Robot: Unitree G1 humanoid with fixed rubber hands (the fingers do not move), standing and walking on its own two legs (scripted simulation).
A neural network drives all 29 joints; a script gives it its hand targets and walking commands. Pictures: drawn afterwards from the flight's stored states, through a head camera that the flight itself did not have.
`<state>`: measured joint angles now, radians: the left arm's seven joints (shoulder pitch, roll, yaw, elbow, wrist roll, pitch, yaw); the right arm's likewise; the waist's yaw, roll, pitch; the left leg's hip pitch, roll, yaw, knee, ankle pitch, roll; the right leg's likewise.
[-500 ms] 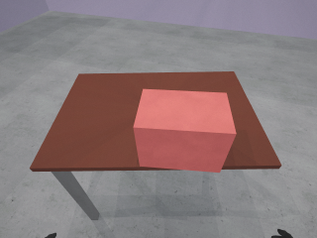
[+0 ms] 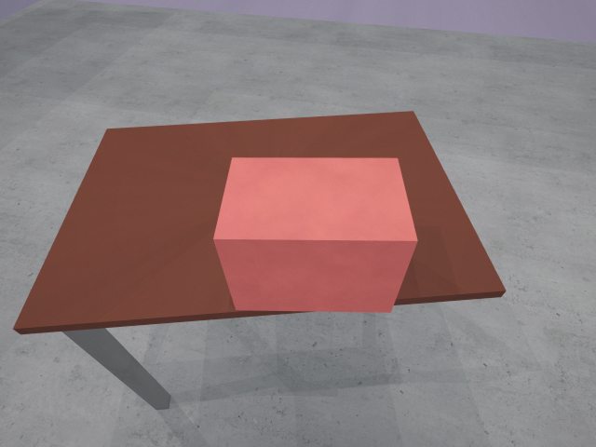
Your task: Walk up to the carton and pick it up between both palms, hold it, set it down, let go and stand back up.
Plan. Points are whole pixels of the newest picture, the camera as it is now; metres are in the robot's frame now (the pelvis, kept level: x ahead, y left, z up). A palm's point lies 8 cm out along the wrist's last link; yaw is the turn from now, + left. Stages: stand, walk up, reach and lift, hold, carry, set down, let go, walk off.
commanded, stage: walk up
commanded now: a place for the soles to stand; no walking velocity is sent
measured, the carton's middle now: (313, 237) +0.44 -0.01 -0.01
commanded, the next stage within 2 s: reach and lift in 1.44 s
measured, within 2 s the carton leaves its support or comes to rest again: neither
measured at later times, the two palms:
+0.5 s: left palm out of the picture +0.12 +0.32 -0.09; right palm out of the picture +0.13 -0.32 -0.09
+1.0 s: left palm out of the picture +0.07 +0.32 -0.10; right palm out of the picture +0.09 -0.31 -0.10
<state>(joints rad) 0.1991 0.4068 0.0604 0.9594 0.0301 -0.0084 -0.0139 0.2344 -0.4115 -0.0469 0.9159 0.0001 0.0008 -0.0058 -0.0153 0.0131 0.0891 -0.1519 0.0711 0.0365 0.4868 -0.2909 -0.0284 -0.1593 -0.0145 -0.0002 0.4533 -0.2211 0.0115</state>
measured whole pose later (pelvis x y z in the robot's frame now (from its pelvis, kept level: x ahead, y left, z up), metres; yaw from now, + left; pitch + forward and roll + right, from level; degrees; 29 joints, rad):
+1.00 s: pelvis +0.01 +0.00 +0.01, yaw +4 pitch -3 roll +0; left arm 0.12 0.39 0.05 1.03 0.00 -0.01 0.00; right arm 0.18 -0.38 -0.03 1.04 0.00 -0.01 -0.01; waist 0.00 -0.02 0.05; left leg -0.12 0.02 -0.07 0.36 -0.20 -0.03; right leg -0.10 -0.04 -0.07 0.36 -0.20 0.02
